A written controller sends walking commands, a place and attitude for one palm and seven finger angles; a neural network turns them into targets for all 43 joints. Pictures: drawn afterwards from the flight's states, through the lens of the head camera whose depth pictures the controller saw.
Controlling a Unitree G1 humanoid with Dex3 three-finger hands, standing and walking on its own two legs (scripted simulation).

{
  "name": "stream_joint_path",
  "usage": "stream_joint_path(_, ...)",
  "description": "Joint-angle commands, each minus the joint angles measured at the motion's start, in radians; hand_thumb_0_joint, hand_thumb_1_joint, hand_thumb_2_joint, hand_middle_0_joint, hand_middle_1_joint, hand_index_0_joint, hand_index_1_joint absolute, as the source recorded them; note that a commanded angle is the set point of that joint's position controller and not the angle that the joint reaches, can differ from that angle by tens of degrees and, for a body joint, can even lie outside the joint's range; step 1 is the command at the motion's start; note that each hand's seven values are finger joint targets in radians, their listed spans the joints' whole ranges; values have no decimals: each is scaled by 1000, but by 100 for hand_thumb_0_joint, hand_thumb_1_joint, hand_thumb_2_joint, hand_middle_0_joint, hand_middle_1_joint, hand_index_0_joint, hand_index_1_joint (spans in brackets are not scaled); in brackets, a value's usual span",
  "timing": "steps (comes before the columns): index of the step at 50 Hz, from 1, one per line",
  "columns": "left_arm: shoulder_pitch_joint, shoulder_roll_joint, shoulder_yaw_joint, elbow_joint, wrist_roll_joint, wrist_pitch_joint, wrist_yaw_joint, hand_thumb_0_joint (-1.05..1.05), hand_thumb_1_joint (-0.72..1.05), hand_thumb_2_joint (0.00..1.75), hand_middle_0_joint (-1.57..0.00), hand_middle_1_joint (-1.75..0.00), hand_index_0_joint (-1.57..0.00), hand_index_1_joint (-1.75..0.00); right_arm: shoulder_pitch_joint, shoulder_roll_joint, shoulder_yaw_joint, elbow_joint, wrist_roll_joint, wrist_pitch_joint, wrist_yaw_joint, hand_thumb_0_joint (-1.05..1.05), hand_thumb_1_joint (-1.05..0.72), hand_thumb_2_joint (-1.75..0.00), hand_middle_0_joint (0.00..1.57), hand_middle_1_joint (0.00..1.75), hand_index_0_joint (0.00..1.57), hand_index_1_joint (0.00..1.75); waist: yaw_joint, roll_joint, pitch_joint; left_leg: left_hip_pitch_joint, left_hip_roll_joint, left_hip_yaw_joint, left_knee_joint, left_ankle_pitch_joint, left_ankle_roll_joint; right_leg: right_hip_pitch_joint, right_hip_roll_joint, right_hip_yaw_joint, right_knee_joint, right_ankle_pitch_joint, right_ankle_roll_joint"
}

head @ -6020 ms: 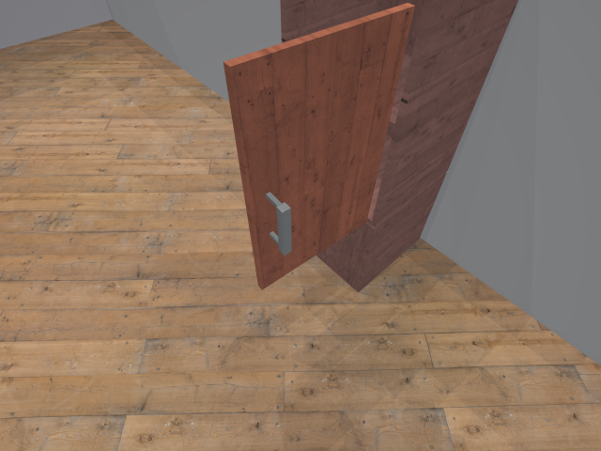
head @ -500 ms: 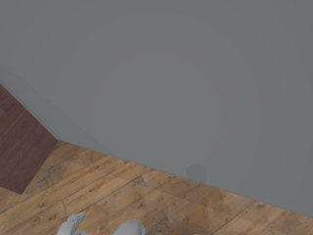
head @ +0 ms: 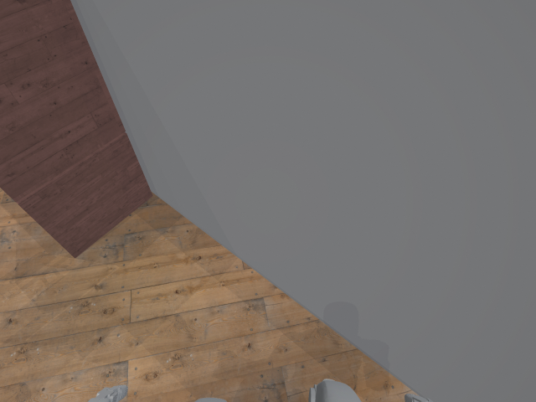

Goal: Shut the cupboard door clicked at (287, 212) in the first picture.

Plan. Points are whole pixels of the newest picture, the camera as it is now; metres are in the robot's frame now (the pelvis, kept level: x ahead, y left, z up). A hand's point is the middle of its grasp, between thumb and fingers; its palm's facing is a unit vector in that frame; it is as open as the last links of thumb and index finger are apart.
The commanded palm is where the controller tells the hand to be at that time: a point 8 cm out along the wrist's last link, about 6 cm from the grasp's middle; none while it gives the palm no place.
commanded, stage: turn to face it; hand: left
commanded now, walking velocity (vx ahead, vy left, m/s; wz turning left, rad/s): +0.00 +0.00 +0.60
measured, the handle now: out of the picture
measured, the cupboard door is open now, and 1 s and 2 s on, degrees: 86 86 86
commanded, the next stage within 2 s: take the last steps up to it in 1.24 s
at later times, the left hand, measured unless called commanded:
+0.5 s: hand out of the picture +0.01 +0.16 -0.17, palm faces +0.33 -0.92 -0.22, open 7.4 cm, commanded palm none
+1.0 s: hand out of the picture +0.04 +0.18 -0.15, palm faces +0.55 -0.78 -0.30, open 7.4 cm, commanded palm none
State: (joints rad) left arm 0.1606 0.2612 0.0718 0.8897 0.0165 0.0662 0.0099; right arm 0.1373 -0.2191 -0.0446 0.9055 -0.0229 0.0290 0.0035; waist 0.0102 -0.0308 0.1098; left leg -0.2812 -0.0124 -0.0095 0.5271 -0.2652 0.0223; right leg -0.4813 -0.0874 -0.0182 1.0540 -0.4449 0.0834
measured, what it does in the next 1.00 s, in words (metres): steps on the spot, turning left: right foot, then left foot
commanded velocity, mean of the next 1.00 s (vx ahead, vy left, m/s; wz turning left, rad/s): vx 0.00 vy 0.00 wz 0.57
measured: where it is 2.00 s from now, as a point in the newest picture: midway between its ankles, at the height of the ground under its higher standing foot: outside the picture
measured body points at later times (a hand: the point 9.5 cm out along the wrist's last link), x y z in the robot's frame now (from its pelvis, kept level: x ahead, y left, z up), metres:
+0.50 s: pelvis +0.02 -0.04 +0.00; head +0.07 -0.02 +0.44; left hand -0.01 +0.20 -0.15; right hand +0.20 -0.26 -0.14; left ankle -0.02 +0.06 -0.71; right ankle +0.02 -0.16 -0.74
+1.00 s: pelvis +0.06 -0.07 -0.01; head +0.11 -0.05 +0.44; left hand +0.01 +0.22 -0.13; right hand +0.26 -0.24 -0.16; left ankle -0.02 +0.05 -0.71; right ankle +0.11 -0.17 -0.74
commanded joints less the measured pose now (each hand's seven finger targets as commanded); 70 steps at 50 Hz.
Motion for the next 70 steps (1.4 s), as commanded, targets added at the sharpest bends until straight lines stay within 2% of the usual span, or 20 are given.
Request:
stream_joint_path(1, -24, 59, 13, -97, -2, -32, 0, 0, 90, 90, -20, -30, -20, -30, 33, -224, -66, -56, -6, -9, -13, 0, -90, -90, 20, 30, 20, 30, -30, 169, -142, 87, 226, -241, -162, 349, 140, 39, 31, -7, -153, 9, 4)
stream_joint_path(6, 88, 74, 18, -79, -8, -55, 6, 0, 90, 90, -20, -30, -20, -30, -27, -213, -76, -77, 3, 5, -10, 0, -90, -90, 20, 30, 20, 30, 26, 181, -168, -63, 160, -277, -41, 289, 83, 339, 82, -40, -546, 182, -15)
stream_joint_path(7, 135, 128, 29, -72, 0, -68, 13, 0, 90, 90, -20, -30, -20, -30, -21, -172, -72, -86, 13, 4, -5, 0, -90, -90, 20, 30, 20, 30, 48, 33, -184, -174, 87, -227, 75, 123, 27, 475, -30, 66, -699, 228, -40)
stream_joint_path(8, 148, 218, 47, -72, 16, -76, 22, 0, 90, 90, -20, -30, -20, -30, -7, -103, -62, -110, 18, 2, 0, 0, -90, -90, 20, 30, 20, 30, 51, -272, -182, -340, -72, -29, 328, -269, -61, 541, -327, 360, -778, 340, -158)
stream_joint_path(9, 133, 232, 39, -86, 12, -71, 25, 0, 90, 90, -20, -30, -20, -30, -22, -133, -68, -119, 11, 7, 5, 0, -90, -90, 20, 30, 20, 30, 52, -213, -164, -298, -34, -51, 550, -379, -57, 398, -434, 364, -777, 421, -246)
stream_joint_path(13, 20, 105, 8, -105, 5, -77, 26, 0, 90, 90, -20, -30, -20, -30, -13, -102, -59, -61, 6, 31, 21, 0, -90, -90, 20, 30, 20, 30, -22, -192, -106, -296, 30, -20, 710, -179, -83, 335, -228, 62, -702, 609, -193)
stream_joint_path(21, 122, 161, 33, -54, 14, -78, 24, 0, 90, 90, -20, -30, -20, -30, -100, -63, -32, -75, 16, 18, 30, 0, -90, -90, 20, 30, 20, 30, 37, -177, -134, -171, 19, 104, 257, -209, -78, 469, -273, -39, -626, 778, -196)
stream_joint_path(25, 91, 168, 43, -48, -1, -72, 14, 0, 90, 90, -20, -30, -20, -30, 21, -111, -44, -53, 10, 1, 24, 0, -90, -90, 20, 30, 20, 30, -40, -104, -194, 106, 10, 117, -74, 48, -42, 357, -249, -131, -414, 718, -109)
stream_joint_path(27, 27, 57, 10, -125, -11, -59, 5, 0, 90, 90, -20, -30, -20, -30, 172, -312, -92, -33, -2, -5, 11, 0, -90, -90, 20, 30, 20, 30, -122, 368, -246, 368, 444, -433, -143, 741, 212, -105, -33, -146, 12, -250, 10)
stream_joint_path(28, -26, 90, 12, -140, 3, -42, 16, 0, 90, 90, -20, -30, -20, -30, 201, -306, -88, -10, 1, 1, 3, 0, -90, -90, 20, 30, 20, 30, -126, 221, -245, 314, 455, -397, -127, 609, 248, -117, -38, -26, 88, -247, -8)
stream_joint_path(34, 9, 73, 19, -66, 1, -32, 0, 0, 90, 90, -20, -30, -20, -30, 33, -209, -54, -54, 0, -17, -21, 0, -90, -90, 20, 30, 20, 30, -21, 161, -153, 142, 240, -218, -170, 439, 139, -60, -12, 19, 64, 31, 6)
stream_joint_path(45, 43, 73, 12, -84, -10, -55, 9, 0, 90, 90, -20, -30, -20, -30, 8, -207, -73, -59, 1, 2, -13, 0, -90, -90, 20, 30, 20, 30, 8, 199, -179, 5, 166, -316, -48, 424, 100, 299, 92, -24, -513, 151, -14)
stream_joint_path(46, 91, 101, 19, -74, -8, -66, 14, 0, 90, 90, -20, -30, -20, -30, 7, -181, -70, -67, 9, 1, -11, 0, -90, -90, 20, 30, 20, 30, 32, 123, -199, -71, 122, -295, 23, 314, 57, 433, 43, 21, -664, 252, -26)
stream_joint_path(48, 128, 226, 38, -69, 15, -76, 24, 0, 90, 90, -20, -30, -20, -30, 4, -114, -62, -102, 16, -1, -2, 0, -90, -90, 20, 30, 20, 30, 46, -244, -190, -302, -73, -46, 462, -385, -58, 484, -411, 383, -758, 515, -227)
stream_joint_path(53, 38, 99, 7, -80, 3, -81, 28, 0, 90, 90, -20, -30, -20, -30, -9, -92, -48, -41, 7, 27, 13, 0, -90, -90, 20, 30, 20, 30, -13, -185, -98, -283, 18, -22, 666, -189, -81, 372, -213, 62, -683, 733, -199)
stream_joint_path(62, 145, 141, 26, -1, 12, -82, 25, 0, 90, 90, -20, -30, -20, -30, -60, -48, -17, -19, 15, 6, 9, 0, -90, -90, 20, 30, 20, 30, 22, -170, -141, -87, -9, 89, 143, -153, -61, 469, -230, 4, -593, 878, -195)
stream_joint_path(65, 112, 115, 20, 1, -8, -75, 18, 0, 90, 90, -20, -30, -20, -30, 50, -122, -29, 16, 5, -15, 3, 0, -90, -90, 20, 30, 20, 30, -48, -5, -194, 236, 80, 20, -122, 252, -8, 271, -162, -86, -392, 643, -92)
stream_joint_path(66, 123, 53, 5, -23, -15, -67, 14, 0, 90, 90, -20, -30, -20, -30, 97, -211, -49, 19, -4, -20, -2, 0, -90, -90, 20, 30, 20, 30, -62, 261, -231, 369, 329, -285, -111, 641, 123, 53, -42, -137, -215, 77, -25)
stream_joint_path(67, 89, 33, -10, -37, -5, -53, 21, 0, 90, 90, -20, -30, -20, -30, 125, -243, -51, 27, -2, -5, -8, 0, -90, -90, 20, 30, 20, 30, -73, 264, -224, 268, 425, -309, -135, 697, 216, 59, -16, -57, -101, -242, -32)
stream_joint_path(70, 16, 51, 0, -9, 2, -37, 6, 0, 90, 90, -20, -30, -20, -30, 72, -187, -35, 15, -7, -16, -34, 0, -90, -90, 20, 30, 20, 30, -54, 222, -135, 183, 325, -287, -200, 329, 208, -42, -10, 6, 48, -121, -33)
